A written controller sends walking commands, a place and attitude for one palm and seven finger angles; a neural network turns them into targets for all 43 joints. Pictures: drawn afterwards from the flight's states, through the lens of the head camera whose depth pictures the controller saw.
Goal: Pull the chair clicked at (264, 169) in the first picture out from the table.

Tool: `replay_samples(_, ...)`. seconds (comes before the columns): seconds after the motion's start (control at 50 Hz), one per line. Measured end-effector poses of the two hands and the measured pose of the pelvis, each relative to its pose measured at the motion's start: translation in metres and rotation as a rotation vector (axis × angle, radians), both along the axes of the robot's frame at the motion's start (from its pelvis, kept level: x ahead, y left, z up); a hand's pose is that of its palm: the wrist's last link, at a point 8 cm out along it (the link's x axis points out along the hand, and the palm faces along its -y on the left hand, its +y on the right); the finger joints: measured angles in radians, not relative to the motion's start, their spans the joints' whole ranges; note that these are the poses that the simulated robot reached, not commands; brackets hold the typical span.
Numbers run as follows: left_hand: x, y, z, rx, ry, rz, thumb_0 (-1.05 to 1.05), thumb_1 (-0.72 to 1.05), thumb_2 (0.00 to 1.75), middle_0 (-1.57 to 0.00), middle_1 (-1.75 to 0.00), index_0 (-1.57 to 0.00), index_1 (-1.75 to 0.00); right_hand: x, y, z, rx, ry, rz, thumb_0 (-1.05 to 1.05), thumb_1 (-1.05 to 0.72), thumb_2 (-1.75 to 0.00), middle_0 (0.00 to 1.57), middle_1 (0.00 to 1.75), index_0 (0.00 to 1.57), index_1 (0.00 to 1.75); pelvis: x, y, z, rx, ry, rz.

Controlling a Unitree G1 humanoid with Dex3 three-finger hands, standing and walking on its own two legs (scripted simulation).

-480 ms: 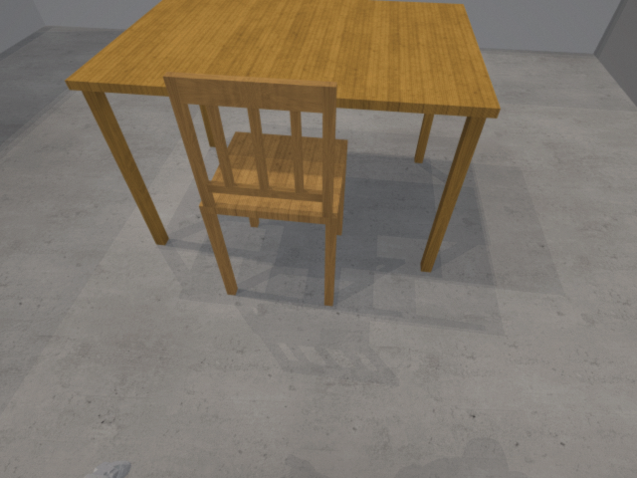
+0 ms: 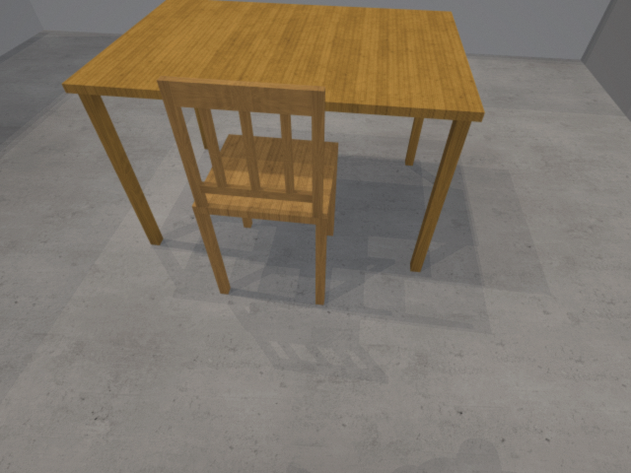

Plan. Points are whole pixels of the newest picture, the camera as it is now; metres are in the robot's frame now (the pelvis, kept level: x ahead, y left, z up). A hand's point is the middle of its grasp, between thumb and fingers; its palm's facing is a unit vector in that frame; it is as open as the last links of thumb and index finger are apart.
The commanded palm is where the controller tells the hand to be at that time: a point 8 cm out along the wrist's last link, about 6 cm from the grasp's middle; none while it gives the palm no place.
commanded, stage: stand and wait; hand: left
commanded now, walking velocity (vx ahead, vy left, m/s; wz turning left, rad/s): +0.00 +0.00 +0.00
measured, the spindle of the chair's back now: (250, 152) +0.86 +0.22 -0.10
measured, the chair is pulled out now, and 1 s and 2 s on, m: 0.00 0.00 0.00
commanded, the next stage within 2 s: look at it before walking up in 0.34 s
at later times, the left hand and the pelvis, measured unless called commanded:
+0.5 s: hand out of the picture +0.08 +0.24 -0.15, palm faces -0.03 -0.94 -0.33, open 7.4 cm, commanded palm none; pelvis -0.01 +0.00 +0.00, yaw +0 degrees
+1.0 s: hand out of the picture +0.07 +0.24 -0.15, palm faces -0.03 -0.94 -0.34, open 7.4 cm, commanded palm none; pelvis +0.00 +0.00 +0.00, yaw +0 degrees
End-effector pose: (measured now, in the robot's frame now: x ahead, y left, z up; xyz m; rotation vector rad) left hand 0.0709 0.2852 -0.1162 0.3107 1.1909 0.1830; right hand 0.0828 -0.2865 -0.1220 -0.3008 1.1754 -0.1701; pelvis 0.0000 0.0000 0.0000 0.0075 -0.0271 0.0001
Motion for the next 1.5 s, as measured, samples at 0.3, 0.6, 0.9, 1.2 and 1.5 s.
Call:
replay_samples(0.3, -0.012, 0.0, 0.0, 0.008, 0.038, 0.004, 0.0, 0.9, 0.9, -0.2, -0.3, -0.2, -0.3, -0.037, -0.007, -0.005, -0.001, 0.085, -0.036, 0.0, -0.9, -0.9, 0.2, 0.3, 0.2, 0.3, -0.006, -0.003, 0.002, -0.002, 0.001, -0.005)
replay_samples(0.6, 0.003, -0.002, 0.003, 0.0, -0.009, -0.011, 0.0, 0.9, 0.9, -0.2, -0.3, -0.2, -0.3, -0.026, -0.001, -0.002, 0.008, 0.045, -0.029, 0.0, -0.9, -0.9, 0.2, 0.3, 0.2, 0.3, -0.006, -0.002, 0.002, -0.002, 0.001, -0.007)
replay_samples(0.9, -0.006, 0.002, 0.002, 0.006, 0.02, 0.003, 0.0, 0.9, 0.9, -0.2, -0.3, -0.2, -0.3, -0.02, -0.002, -0.001, 0.001, 0.045, -0.021, 0.0, -0.9, -0.9, 0.2, 0.3, 0.2, 0.3, -0.004, -0.001, 0.003, -0.002, 0.003, -0.005)
replay_samples(1.2, -0.014, -0.006, -0.006, -0.012, 0.055, 0.021, 0.0, 0.9, 0.9, -0.2, -0.3, -0.2, -0.3, -0.022, 0.004, -0.006, 0.013, 0.068, -0.028, 0.0, -0.9, -0.9, 0.2, 0.3, 0.2, 0.3, 0.004, -0.001, 0.001, -0.005, 0.007, -0.014)
replay_samples(1.5, -0.024, -0.058, -0.05, -0.164, 0.301, 0.038, 0.0, 0.9, 0.9, -0.2, -0.3, -0.2, -0.3, -0.071, 0.066, -0.04, 0.127, 0.237, -0.221, 0.0, -0.9, -0.9, 0.2, 0.3, 0.2, 0.3, 0.073, 0.002, -0.021, -0.001, 0.011, -0.097)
